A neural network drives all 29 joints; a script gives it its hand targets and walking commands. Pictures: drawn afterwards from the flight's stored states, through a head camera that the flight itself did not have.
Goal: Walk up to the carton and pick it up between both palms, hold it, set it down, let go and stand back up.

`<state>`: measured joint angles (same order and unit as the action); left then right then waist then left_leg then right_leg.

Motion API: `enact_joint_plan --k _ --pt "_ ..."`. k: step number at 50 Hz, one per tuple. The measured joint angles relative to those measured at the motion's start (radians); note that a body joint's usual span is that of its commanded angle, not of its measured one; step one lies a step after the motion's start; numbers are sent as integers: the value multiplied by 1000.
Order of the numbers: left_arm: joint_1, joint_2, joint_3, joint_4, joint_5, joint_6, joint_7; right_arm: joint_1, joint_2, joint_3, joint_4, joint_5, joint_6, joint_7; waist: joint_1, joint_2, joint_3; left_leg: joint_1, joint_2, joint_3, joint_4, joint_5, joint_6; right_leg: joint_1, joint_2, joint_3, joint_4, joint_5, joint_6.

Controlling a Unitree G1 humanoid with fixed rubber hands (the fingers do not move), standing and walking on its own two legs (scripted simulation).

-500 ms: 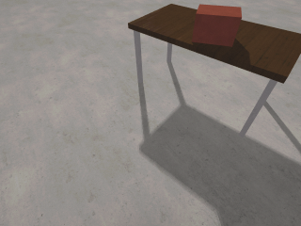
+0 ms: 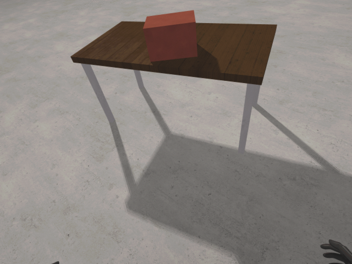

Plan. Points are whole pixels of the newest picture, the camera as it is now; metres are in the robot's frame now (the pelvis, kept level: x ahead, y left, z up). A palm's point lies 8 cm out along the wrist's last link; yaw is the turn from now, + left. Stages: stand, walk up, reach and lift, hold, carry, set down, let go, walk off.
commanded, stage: walk up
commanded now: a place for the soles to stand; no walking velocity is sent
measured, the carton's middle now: (171, 36) +1.29 +0.06 -0.01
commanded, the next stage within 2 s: none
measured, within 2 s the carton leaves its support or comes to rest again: neither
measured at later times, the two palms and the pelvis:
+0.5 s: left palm (68, 173) +0.41 +0.37 -0.04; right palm (302, 190) +0.30 -0.26 -0.02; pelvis +0.24 +0.07 +0.02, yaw -11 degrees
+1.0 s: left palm (107, 111) +0.66 +0.30 -0.02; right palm (284, 169) +0.39 -0.27 -0.08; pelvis +0.43 +0.04 +0.01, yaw -18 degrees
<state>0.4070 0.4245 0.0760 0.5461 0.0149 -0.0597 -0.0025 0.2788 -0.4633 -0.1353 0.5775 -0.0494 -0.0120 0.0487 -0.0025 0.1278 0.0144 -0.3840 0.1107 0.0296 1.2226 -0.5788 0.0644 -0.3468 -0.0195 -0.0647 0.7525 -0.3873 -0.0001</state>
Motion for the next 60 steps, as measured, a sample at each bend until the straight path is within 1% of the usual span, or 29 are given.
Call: enact_joint_plan --k 1,2,4,6,8,11,14,16,17,18,19,20,21,22,24,27,31,35,39,42,43,44,45,46,48,50,52,56,60 --pt "27 -9 -10 -5 2 -10 11 -7 8 10 -14 4 -3 3 16 0 10 -61 -16 11 57 26 -7 28 5 10 -31 6 -5" --pt "54 -12 -18 -8 4 -17 21 -12 16 21 -28 5 -7 6 31 -2 20 -116 -22 24 76 60 -14 58 9 21 -64 11 -8" --pt "103 -11 -29 -6 4 -25 35 -25 27 39 -58 2 -12 15 60 -8 39 -202 -17 34 24 146 -34 119 15 44 -130 24 -8" --pt "143 -3 -32 -3 2 -27 44 -42 33 49 -86 0 -7 27 79 -14 56 -263 -8 21 -73 243 -52 171 21 67 -186 31 -4" --pt "165 13 -30 -1 1 -24 49 -61 36 54 -112 -2 3 38 90 -23 72 -299 -2 1 -184 344 -58 214 22 89 -222 28 4" --pt "168 43 -22 2 -1 -12 51 -88 37 53 -140 -4 16 49 93 -40 90 -299 -4 -22 -354 476 -43 260 16 115 -239 -2 23" --pt "151 71 -15 1 0 3 50 -98 33 46 -152 -2 29 52 87 -52 77 -238 -20 -23 -473 541 -26 303 3 132 -239 -53 43" --pt "139 85 -8 -5 4 11 50 -93 24 41 -159 1 34 48 80 -58 55 -168 -33 -17 -529 509 -16 322 -8 144 -223 -99 58" --pt "132 93 -4 -11 4 15 50 -89 17 38 -163 2 31 44 73 -66 45 -126 -43 -13 -555 442 -17 318 -17 152 -185 -133 59" --pt "106 104 2 -8 2 20 50 -90 23 33 -157 0 25 36 55 -100 54 -117 -72 4 -538 374 -31 295 -47 159 -101 -167 46" --pt "74 105 6 -7 -5 25 50 -88 22 33 -153 -4 18 28 44 -124 74 -113 -93 21 -502 344 -34 251 -62 179 34 -175 27" --pt "49 92 6 -12 -15 28 50 -77 13 37 -154 -5 12 20 38 -121 87 -108 -90 29 -467 325 -29 194 -40 200 187 -180 9" --pt "28 76 0 -15 -21 31 52 -59 8 39 -151 3 10 13 30 -108 89 -92 -77 31 -452 314 -21 135 -5 207 322 -183 -3" --pt "9 65 -8 -17 -21 33 54 -35 9 40 -146 15 10 7 19 -101 86 -63 -66 36 -465 309 -18 79 19 197 425 -171 -12" --pt "-23 63 -20 -26 -20 34 52 19 17 44 -132 25 10 -3 -11 -108 77 7 -58 48 -530 310 -21 -22 30 154 520 -116 -23" --pt "-61 74 -20 -39 -21 37 44 96 13 46 -110 16 4 -9 -51 -128 69 100 -58 70 -623 316 -12 -137 24 112 500 -30 -23" --pt "-92 82 -15 -30 -17 53 34 172 2 42 -93 -2 -7 -5 -89 -145 68 187 -68 98 -682 295 -6 -224 21 101 399 53 -9" --pt "-112 65 -21 -21 -13 66 28 217 1 44 -92 -8 -5 2 -106 -137 73 248 -76 128 -695 249 -6 -231 11 82 207 117 -9" --pt "-136 39 -34 -17 -11 69 25 237 8 56 -95 -11 3 10 -118 -116 74 289 -80 152 -676 183 -11 -182 10 53 30 162 -27" --pt "-151 28 -38 -22 -7 63 28 239 16 66 -89 -8 13 11 -120 -99 65 310 -78 170 -642 119 -20 -117 23 27 -57 150 -41" --pt "-155 29 -38 -28 -4 57 32 240 18 69 -87 -6 17 10 -118 -93 61 309 -73 174 -616 91 -26 -87 32 19 -93 147 -48" --pt "-159 31 -35 -34 0 48 37 239 20 71 -86 -4 21 9 -113 -85 59 297 -63 176 -569 58 -32 -61 42 13 -128 176 -57" --pt "-168 29 -31 -37 7 38 44 227 22 71 -78 -1 26 7 -103 -65 71 267 -39 166 -479 31 -34 -62 59 5 -113 201 -61" --pt "-170 30 -29 -45 13 30 53 211 29 72 -73 0 33 4 -93 -57 83 216 -33 131 -351 46 -40 -68 67 1 -79 184 -60" --pt "-150 30 -26 -55 15 25 73 179 36 75 -75 -5 50 3 -61 -63 95 100 -74 47 -98 20 -54 -53 61 20 -49 133 -59" --pt "-105 29 -25 -59 12 22 87 141 24 70 -95 -4 55 4 -34 -62 98 -7 -90 2 43 32 -54 -12 47 43 -72 114 -50" --pt "-54 35 -26 -53 7 15 92 100 5 59 -121 -4 54 7 -14 -55 101 -97 -74 -29 63 76 -56 28 30 60 -103 114 -36" --pt "28 58 -20 -35 5 1 87 20 -22 38 -154 -14 65 21 21 -37 111 -225 -28 -83 -22 218 -72 76 7 97 -137 104 -13" --pt "69 81 -10 -41 12 -2 83 -21 -17 33 -153 -18 82 36 45 -36 118 -254 -1 -86 -168 325 -74 93 -17 130 -130 75 14"
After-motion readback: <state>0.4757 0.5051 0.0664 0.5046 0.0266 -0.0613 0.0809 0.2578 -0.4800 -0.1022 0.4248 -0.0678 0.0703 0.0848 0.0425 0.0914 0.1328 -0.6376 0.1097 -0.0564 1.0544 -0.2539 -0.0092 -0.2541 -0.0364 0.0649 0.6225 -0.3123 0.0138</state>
